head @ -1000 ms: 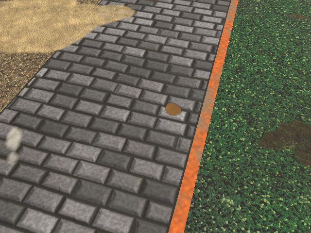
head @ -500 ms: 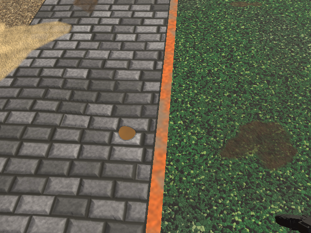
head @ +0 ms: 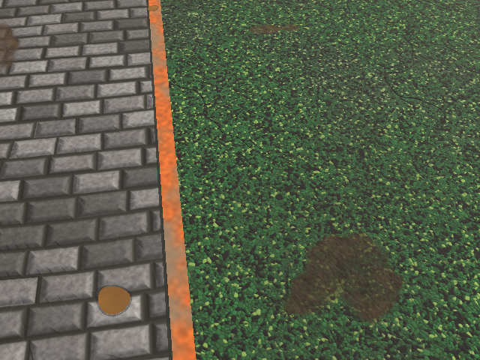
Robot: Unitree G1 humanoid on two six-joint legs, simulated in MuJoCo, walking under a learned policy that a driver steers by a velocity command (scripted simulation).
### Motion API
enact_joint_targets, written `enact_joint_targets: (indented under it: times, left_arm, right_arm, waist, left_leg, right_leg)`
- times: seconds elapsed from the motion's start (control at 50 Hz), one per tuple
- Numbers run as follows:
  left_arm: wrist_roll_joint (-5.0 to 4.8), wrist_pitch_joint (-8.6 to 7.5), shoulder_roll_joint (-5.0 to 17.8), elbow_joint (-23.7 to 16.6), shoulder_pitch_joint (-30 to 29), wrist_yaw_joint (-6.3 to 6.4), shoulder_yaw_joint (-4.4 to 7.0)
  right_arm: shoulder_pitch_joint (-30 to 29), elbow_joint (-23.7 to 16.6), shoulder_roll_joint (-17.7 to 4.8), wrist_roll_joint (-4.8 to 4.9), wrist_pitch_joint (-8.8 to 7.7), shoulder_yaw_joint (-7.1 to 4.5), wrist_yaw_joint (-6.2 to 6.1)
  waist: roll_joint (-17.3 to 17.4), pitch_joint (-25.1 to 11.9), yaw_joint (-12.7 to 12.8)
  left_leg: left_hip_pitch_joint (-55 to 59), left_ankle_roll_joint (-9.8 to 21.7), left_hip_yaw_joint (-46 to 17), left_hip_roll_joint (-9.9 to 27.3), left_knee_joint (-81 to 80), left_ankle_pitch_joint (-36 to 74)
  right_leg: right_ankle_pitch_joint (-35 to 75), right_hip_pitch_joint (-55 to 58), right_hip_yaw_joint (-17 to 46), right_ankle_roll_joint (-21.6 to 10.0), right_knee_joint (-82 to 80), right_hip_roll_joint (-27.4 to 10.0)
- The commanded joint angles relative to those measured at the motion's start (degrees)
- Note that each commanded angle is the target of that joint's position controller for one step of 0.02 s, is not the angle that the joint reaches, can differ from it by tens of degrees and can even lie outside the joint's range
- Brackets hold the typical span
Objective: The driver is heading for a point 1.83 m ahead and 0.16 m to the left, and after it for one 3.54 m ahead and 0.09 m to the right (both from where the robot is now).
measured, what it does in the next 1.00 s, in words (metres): walks ahead: right foot, then left foot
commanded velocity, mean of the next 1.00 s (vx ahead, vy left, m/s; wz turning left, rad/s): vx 0.41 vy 0.00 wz -0.02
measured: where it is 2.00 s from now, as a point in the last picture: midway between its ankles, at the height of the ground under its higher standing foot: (249, 224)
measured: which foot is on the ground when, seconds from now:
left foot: down 0.00-0.18, up 0.20-0.70, down 0.72-1.00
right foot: up 0.00-0.16, down 0.18-0.74, up 0.76-1.00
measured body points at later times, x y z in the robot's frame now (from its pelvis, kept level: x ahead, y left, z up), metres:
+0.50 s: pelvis +0.28 -0.07 +0.00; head +0.30 -0.08 +0.45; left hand +0.30 +0.21 -0.12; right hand +0.45 -0.33 -0.11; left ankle +0.43 +0.11 -0.68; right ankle +0.25 -0.15 -0.75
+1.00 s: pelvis +0.51 +0.00 -0.01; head +0.54 +0.01 +0.44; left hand +0.61 +0.27 -0.14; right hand +0.61 -0.26 -0.13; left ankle +0.56 +0.08 -0.75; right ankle +0.55 -0.17 -0.71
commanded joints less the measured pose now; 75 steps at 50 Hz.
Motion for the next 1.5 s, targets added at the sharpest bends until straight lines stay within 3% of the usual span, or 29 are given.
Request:
enact_joint_targets:
  times: [0.02, 0.12, 0.18, 0.2, 0.22, 0.24, 0.26, 0.28, 0.32, 0.38, 0.52, 0.64, 0.68, 0.72, 0.74, 0.76, 0.78, 0.8, 0.84, 0.94, 1.02, 1.1, 1.14, 1.16, 1.2, 1.36, 1.4, 1.44, 1.5]
  left_arm:
    - [-0.31, -0.88, 1.3, -4.4, -5.1, -0.66, -0.39]
    - [-0.75, -1.22, 3.7, -7.1, -9.6, -1.92, 0.00]
    - [-0.36, -1.37, 9.1, -2.7, 6.8, -1.48, 2.73]
    - [0.23, -1.01, 14.0, -0.9, 17.7, -0.83, 3.98]
    - [0.25, -0.72, 16.3, 0.2, 18.4, -1.44, 4.19]
    - [-0.26, -0.72, 10.3, -0.5, 17.1, -1.57, 2.71]
    - [-0.31, -0.87, 8.3, -1.2, 12.6, -1.43, 1.95]
    - [0.09, -0.92, 7.5, -1.8, 8.7, -1.51, 1.58]
    - [0.92, -1.26, 5.3, -2.0, 5.1, -1.77, 1.01]
    - [0.29, -2.20, 5.9, -0.6, 5.7, -1.77, 1.30]
    - [-0.23, -1.48, 8.1, 3.2, 11.7, -0.26, 1.71]
    - [-0.79, 0.08, 9.0, 6.9, 16.6, 0.23, 2.07]
    - [-0.45, 0.85, 9.5, 7.1, 15.1, 0.63, 2.19]
    - [-0.10, 1.44, 8.8, 6.5, 13.9, 1.02, 1.69]
    - [1.45, 1.04, 6.2, 4.8, 15.8, 1.11, 0.56]
    - [0.92, 0.26, -0.4, 7.0, 25.5, 0.31, -1.38]
    - [-0.43, -0.22, 6.7, 8.4, 22.5, 0.23, 0.37]
    - [-1.79, -0.20, 8.2, 6.3, 16.3, 0.36, 0.96]
    - [-0.42, 1.02, 6.9, 5.6, 11.7, 1.44, 1.13]
    - [0.37, 4.05, 2.1, 5.9, 13.5, 2.55, 0.27]
    - [0.39, 5.21, 3.8, 5.6, 8.7, 2.59, 0.65]
    - [1.40, 5.04, 3.7, 5.7, 5.9, 2.55, 0.81]
    - [1.22, 4.69, 8.3, 5.3, 4.9, 2.88, 1.51]
    - [0.37, 4.64, 8.4, 6.8, 5.0, 2.55, 1.98]
    - [0.32, 4.13, 5.7, 7.4, 5.1, 2.14, 1.64]
    - [-1.15, -0.82, 3.7, 6.9, 4.4, 0.92, 1.43]
    - [-0.77, -2.34, 1.9, 5.1, 1.6, 0.15, 0.87]
    - [-1.09, -3.28, 2.2, 2.6, -5.1, -0.69, 0.59]
    - [-2.14, -3.07, 1.7, 0.7, -9.3, -1.77, 0.00]
  right_arm:
    - [-1.6, -3.2, -10.0, 0.72, -0.61, -1.79, -0.51]
    - [1.5, -1.2, -11.2, 1.05, 0.92, -2.00, -0.68]
    - [0.0, -1.7, -10.4, 0.53, 1.83, -1.44, -0.99]
    - [0.8, -3.5, -7.1, -1.23, 1.63, -0.05, -1.11]
    - [8.0, -3.5, -1.1, -0.13, 0.29, 1.58, -0.58]
    - [3.8, -3.0, -8.3, 1.15, -0.67, 0.03, -0.27]
    - [-1.8, -4.7, -10.3, 1.95, -1.25, -0.60, -0.07]
    - [-4.3, -5.0, -9.4, 1.46, -1.26, -0.51, -0.41]
    - [-4.3, -5.1, -7.9, 0.36, -0.33, -0.77, -0.52]
    - [-4.4, -5.2, -5.5, 0.06, 1.29, -0.45, -0.76]
    - [-18.1, -9.3, -3.9, -0.26, 0.78, 0.31, 0.03]
    - [-25.7, -12.9, -4.8, 0.43, -0.03, 0.55, 1.84]
    - [-22.3, -12.3, -6.3, -0.20, -0.38, -0.07, 2.16]
    - [-9.0, -8.2, -10.4, -1.23, -0.78, -2.04, 1.67]
    - [-0.9, -6.8, -14.9, -2.62, -0.69, -2.86, 1.10]
    - [0.6, -5.8, -15.6, -2.00, 0.10, -2.80, 1.22]
    - [1.1, -6.2, -11.3, -0.74, 0.76, -1.91, 1.25]
    - [-4.3, -6.8, -9.8, -0.38, 0.91, -1.29, 0.98]
    - [-11.8, -7.4, -6.2, -0.89, 0.87, -0.19, 0.77]
    - [-16.8, -5.4, -6.1, -2.51, 0.53, 0.06, 0.62]
    - [-15.3, -3.4, -7.7, -1.84, 2.00, -0.15, -0.28]
    - [-14.6, -1.9, -5.3, -0.94, 3.12, 0.96, -0.62]
    - [-9.5, -0.6, -4.4, -1.74, 2.93, 1.18, -0.48]
    - [-9.0, -0.4, -4.3, -1.41, 3.28, 1.08, -0.85]
    - [-11.5, -0.8, -6.0, -0.46, 4.15, 0.45, -1.58]
    - [-5.3, 0.8, -6.5, 0.66, 0.83, -0.75, -0.73]
    - [1.1, 3.0, -10.2, 1.26, 0.74, -1.97, -0.69]
    - [6.5, 4.3, -10.1, 0.62, 0.39, -2.08, -0.60]
    - [6.2, 3.4, -9.0, 0.30, 0.78, -1.56, -1.04]
  waist:
    - [5.6, 1.5, 0.4]
    - [6.5, 2.1, 0.7]
    - [6.0, -8.0, 9.5]
    - [-2.7, -17.4, 12.6]
    - [-17.6, -23.3, 8.2]
    - [-9.6, -18.8, 10.2]
    - [-6.3, -10.9, 9.7]
    - [-1.4, -7.2, 7.9]
    - [-1.7, -4.0, 4.6]
    - [-1.4, -2.4, 3.1]
    - [-0.4, 1.6, 6.8]
    - [-0.9, 3.5, 8.3]
    - [-2.4, 1.3, 5.8]
    - [-2.0, -8.0, -0.6]
    - [6.1, -17.5, -1.6]
    - [19.3, -26.9, 1.6]
    - [11.1, -27.0, -1.3]
    - [9.6, -17.2, -0.2]
    - [4.5, -8.4, 3.4]
    - [8.7, -8.0, 7.9]
    - [8.0, -7.5, 5.8]
    - [6.0, -2.4, 6.2]
    - [-0.7, -1.7, 2.8]
    - [-5.0, -2.1, 2.3]
    - [-3.6, -0.1, 3.6]
    - [2.2, 1.5, 2.0]
    - [11.1, 0.5, 0.7]
    - [13.3, 1.9, -2.4]
    - [7.1, 2.5, -2.0]
  left_leg:
    - [-5.3, 8.7, -6.4, 13.5, -5.9, 11.4]
    - [4.3, 7.0, -8.2, 18.2, -0.7, 14.4]
    - [0.8, 3.5, -3.7, 13.8, 19.4, 31.4]
    - [-11.4, 1.2, -0.5, 9.8, 39.2, 13.6]
    - [-31.8, -1.2, -3.1, 0.6, 55.4, -22.0]
    - [-38.3, -0.5, -8.2, 4.2, 61.1, -22.3]
    - [-40.8, 0.4, -6.9, 6.8, 60.8, -16.5]
    - [-38.4, 0.1, -5.7, 9.4, 58.3, -11.3]
    - [-33.0, -0.6, -5.9, 12.1, 53.3, -6.2]
    - [-32.2, -1.9, -5.2, 12.7, 48.5, -2.8]
    - [-33.0, -3.1, -2.6, 10.3, 25.3, 16.7]
    - [-34.6, -0.6, -2.4, 8.4, 17.0, 12.0]
    - [-28.1, 0.9, -0.9, 6.0, 15.0, 8.8]
    - [-7.6, 3.7, 0.5, 4.5, 13.1, 19.7]
    - [12.8, 8.2, -11.4, 16.5, 18.9, 41.2]
    - [29.6, 18.9, -32.1, 29.5, 16.6, 46.9]
    - [25.3, 17.0, -31.6, 26.8, 13.8, 40.9]
    - [17.1, 14.6, -23.0, 24.6, 12.1, 39.5]
    - [1.0, 12.1, -15.1, 20.2, 7.9, 38.0]
    - [-13.3, 11.5, -5.8, 16.1, 3.1, 37.7]
    - [-13.6, 10.1, -6.9, 16.0, 0.5, 15.2]
    - [-16.2, 5.5, -8.0, 12.6, 1.5, -8.8]
    - [-17.8, 1.1, -5.2, 7.2, 5.5, -11.6]
    - [-14.3, 0.1, -1.2, 4.1, 6.7, -11.4]
    - [-12.1, 0.5, 0.3, 3.6, 11.2, -17.7]
    - [-9.0, 6.3, -7.6, 8.5, 12.0, -18.3]
    - [3.4, 10.8, -20.7, 17.1, 8.0, -9.3]
    - [14.1, 15.7, -31.6, 26.0, 5.4, 5.3]
    - [17.8, 13.1, -26.7, 26.9, 4.5, 8.9]
  right_leg:
    - [8.5, 5.9, -2.6, 0.6, -8.5, 2.0]
    - [2.4, 6.0, -2.2, -2.0, -14.6, 3.4]
    - [0.7, 30.4, -4.2, -6.1, -16.6, 5.5]
    - [2.5, 47.7, 10.0, -10.1, -15.0, -6.8]
    - [-10.5, 62.0, 36.3, -18.6, -23.6, -16.4]
    - [-17.1, 58.9, 36.4, -16.5, -26.6, -14.6]
    - [-13.8, 51.3, 27.7, -14.1, -27.6, -12.6]
    - [-7.1, 43.6, 21.7, -13.2, -28.9, -10.2]
    - [0.4, 34.2, 14.7, -12.6, -32.3, -7.0]
    - [5.2, 30.2, 9.7, -13.5, -35.9, -5.9]
    - [6.6, 31.0, 1.0, -11.0, -38.2, -3.0]
    - [9.6, 42.1, 1.9, -10.1, -33.6, -7.5]
    - [23.8, 44.0, 1.1, -8.2, -27.7, -6.9]
    - [35.0, 40.1, -2.1, -4.3, -11.2, -1.6]
    - [14.1, 25.8, -3.8, -1.5, 6.4, 2.8]
    - [-34.1, 7.7, -0.8, 1.9, 25.9, 12.2]
    - [-35.1, 6.0, 7.0, 1.6, 30.8, 10.3]
    - [-31.8, 2.1, 4.8, 1.4, 30.1, 7.6]
    - [-24.4, 5.7, 1.7, 2.4, 22.9, 2.9]
    - [-16.3, 20.8, 0.1, 3.6, 4.9, 1.7]
    - [-8.8, 24.2, -0.4, 3.1, -4.2, 2.1]
    - [-2.7, 29.7, -1.2, 1.1, -18.4, 2.7]
    - [6.2, 32.5, 2.8, -0.7, -19.7, -1.9]
    - [-8.3, 27.4, 1.8, -1.5, -20.3, 0.3]
    - [-25.1, 21.1, 1.7, -2.0, -22.9, 2.0]
    - [-17.5, 16.6, 1.4, -4.7, -12.9, 3.0]
    - [-9.9, 5.1, -4.8, -2.2, -0.8, 6.1]
    - [-28.1, -10.9, -2.9, -2.3, 11.3, 5.2]
    - [-29.1, -20.1, -1.0, -2.7, 14.1, -0.5]
Keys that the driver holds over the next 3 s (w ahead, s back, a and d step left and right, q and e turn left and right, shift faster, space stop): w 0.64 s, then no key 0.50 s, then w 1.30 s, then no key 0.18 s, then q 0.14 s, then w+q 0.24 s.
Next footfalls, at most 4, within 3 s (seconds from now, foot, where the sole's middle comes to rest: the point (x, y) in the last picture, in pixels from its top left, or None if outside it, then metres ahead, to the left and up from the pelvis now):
0.18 right None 0.29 -0.15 -0.78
0.72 left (205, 319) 0.60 0.08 -0.78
1.12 right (289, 309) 0.62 -0.16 -0.78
1.66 right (292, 241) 0.85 -0.21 -0.78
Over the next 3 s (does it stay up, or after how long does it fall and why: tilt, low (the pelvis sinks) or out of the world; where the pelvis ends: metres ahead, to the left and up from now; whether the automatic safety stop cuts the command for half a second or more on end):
stays up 1.33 -0.09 0.00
